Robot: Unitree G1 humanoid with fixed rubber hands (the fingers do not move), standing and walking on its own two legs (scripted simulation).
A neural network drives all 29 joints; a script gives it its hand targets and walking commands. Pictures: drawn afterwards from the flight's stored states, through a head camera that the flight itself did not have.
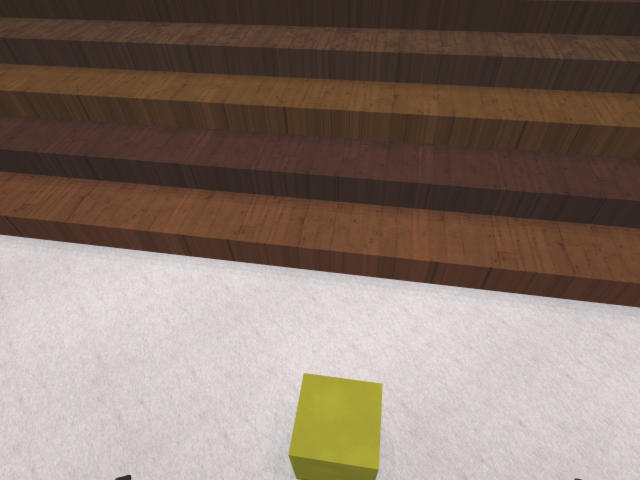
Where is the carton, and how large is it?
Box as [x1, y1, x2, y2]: [288, 373, 382, 479]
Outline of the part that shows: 304,373 288,454 296,478 375,479 378,469 382,384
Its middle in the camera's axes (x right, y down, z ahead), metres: +0.04 +0.52 +1.06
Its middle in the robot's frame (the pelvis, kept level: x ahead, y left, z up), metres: +0.38 +0.01 -0.66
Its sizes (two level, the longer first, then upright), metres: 0.210 0.200 0.250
